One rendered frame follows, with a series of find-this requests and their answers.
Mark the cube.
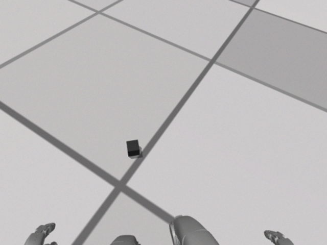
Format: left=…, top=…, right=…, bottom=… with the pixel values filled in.
left=127, top=140, right=139, bottom=157

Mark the right robot hand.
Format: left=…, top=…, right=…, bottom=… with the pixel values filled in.
left=264, top=230, right=294, bottom=245

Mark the left robot hand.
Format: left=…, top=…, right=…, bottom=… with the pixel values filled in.
left=24, top=223, right=57, bottom=245

